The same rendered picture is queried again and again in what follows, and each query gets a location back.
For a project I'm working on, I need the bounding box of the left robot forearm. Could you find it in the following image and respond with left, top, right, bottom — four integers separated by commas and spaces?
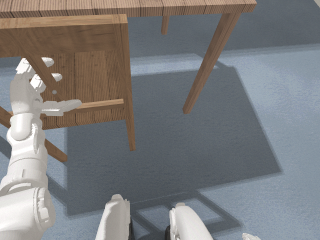
0, 113, 48, 197

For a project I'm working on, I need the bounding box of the left robot hand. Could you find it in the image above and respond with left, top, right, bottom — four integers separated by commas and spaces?
9, 57, 82, 118

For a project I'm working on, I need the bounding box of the robot thigh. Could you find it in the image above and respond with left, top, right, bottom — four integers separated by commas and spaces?
169, 206, 214, 240
95, 198, 131, 240

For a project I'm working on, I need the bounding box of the robot right thigh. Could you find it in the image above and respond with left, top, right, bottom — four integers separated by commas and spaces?
169, 206, 214, 240

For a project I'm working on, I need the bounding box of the table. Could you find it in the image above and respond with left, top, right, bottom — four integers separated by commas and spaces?
0, 0, 257, 114

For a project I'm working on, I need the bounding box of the left robot upper arm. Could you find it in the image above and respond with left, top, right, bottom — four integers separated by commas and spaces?
0, 187, 56, 240

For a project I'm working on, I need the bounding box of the robot left thigh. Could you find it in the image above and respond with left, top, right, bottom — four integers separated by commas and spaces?
95, 198, 131, 240

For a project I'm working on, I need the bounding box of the chair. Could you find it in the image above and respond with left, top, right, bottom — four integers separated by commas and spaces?
0, 14, 136, 162

